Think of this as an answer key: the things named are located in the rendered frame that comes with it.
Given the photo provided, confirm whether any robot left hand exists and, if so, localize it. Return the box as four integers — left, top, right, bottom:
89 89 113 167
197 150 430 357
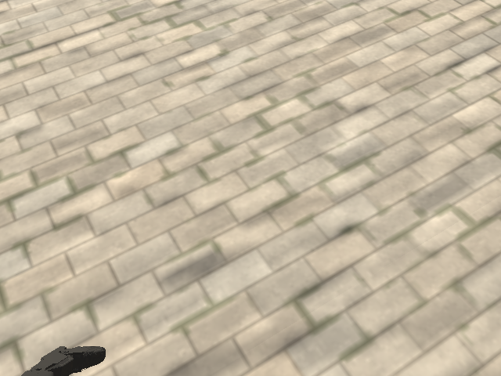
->
21 346 106 376

